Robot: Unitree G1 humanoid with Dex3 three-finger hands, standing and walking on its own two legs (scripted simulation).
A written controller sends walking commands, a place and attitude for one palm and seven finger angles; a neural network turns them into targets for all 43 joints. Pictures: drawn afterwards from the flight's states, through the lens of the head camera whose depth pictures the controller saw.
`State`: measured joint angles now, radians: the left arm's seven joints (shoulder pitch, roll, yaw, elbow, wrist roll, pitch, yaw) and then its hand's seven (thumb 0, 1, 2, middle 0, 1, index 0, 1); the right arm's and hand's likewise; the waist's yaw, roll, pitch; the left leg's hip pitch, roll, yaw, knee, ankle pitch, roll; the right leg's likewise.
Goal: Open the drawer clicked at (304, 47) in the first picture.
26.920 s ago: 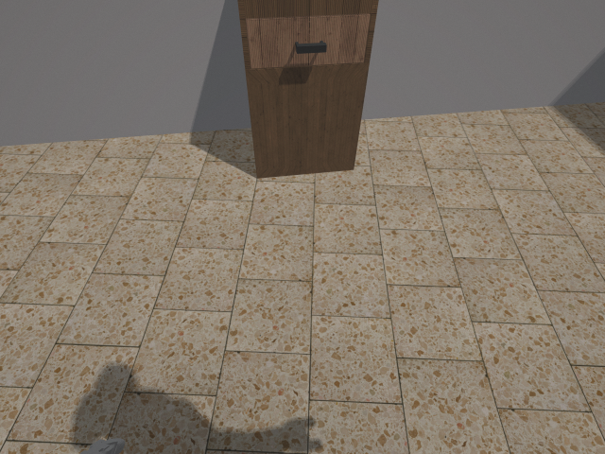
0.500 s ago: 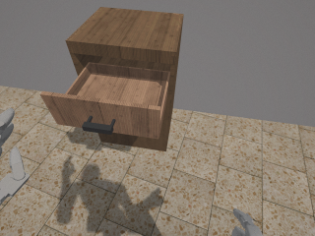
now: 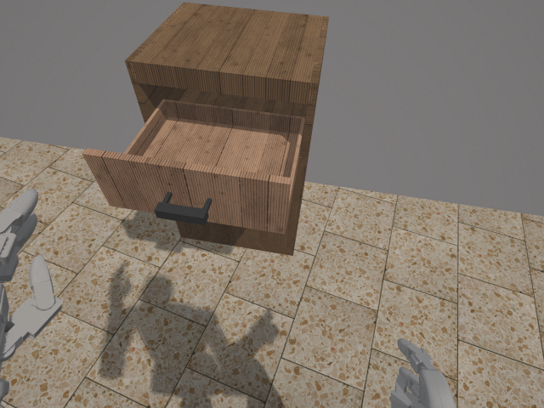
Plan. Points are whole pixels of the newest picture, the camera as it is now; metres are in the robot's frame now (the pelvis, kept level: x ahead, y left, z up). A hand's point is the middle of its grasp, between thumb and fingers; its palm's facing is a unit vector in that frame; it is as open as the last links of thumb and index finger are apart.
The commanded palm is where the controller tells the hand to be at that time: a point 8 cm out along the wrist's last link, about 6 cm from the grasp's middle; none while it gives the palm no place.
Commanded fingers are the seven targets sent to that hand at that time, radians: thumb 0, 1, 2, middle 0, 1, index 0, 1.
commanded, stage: stop stepping back and stand still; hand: left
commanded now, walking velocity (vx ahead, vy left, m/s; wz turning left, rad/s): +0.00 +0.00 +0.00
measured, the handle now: (185, 206) +0.54 +0.22 -0.11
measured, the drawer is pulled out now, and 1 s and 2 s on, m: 0.30 0.30 0.30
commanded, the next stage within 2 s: let the arm hang, fingers relaxed in 0.44 s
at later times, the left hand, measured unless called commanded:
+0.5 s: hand (53, 284) +0.21 +0.25 +0.15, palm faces +0.31 -0.84 -0.45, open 7.4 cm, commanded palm +0.15 +0.29 +0.17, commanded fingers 0.00 0.90 0.90 -0.20 -0.30 -0.20 -0.30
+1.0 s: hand out of the picture -0.03 +0.18 -0.17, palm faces +0.04 -0.98 -0.20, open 7.0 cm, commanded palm none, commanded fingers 0.00 0.90 0.90 -0.20 -0.30 -0.20 -0.30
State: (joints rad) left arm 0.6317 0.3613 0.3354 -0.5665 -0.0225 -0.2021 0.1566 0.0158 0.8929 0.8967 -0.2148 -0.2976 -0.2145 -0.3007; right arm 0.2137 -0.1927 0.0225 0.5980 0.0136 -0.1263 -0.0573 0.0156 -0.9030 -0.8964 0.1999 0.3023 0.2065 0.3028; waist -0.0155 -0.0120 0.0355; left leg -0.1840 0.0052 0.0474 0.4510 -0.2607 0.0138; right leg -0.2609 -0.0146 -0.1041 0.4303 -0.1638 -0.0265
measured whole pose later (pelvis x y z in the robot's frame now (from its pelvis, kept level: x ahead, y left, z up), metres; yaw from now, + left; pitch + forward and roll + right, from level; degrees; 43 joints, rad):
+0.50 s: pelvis +0.02 +0.01 +0.00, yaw +1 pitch +0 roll -1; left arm 0.65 0.38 0.35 -0.61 -0.04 -0.20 0.14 0.02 0.89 0.90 -0.22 -0.30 -0.21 -0.30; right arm 0.17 -0.19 0.01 0.58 0.02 -0.08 -0.06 0.02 -0.90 -0.90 0.20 0.30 0.21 0.30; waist -0.02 -0.03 0.06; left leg -0.17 -0.01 0.04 0.45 -0.29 0.03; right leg -0.24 -0.03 -0.11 0.43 -0.19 -0.01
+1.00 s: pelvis +0.01 +0.00 +0.00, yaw +1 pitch -1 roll +0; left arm 0.33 0.19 0.02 1.08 0.01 0.03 0.01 0.00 0.98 0.90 -0.21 -0.30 -0.21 -0.30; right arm 0.35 -0.15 0.02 1.07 -0.01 0.03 -0.03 0.01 -0.91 -0.90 0.20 0.30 0.20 0.30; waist 0.01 -0.01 0.10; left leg -0.15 0.01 0.03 0.44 -0.27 0.01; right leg -0.21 0.00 -0.11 0.40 -0.17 -0.03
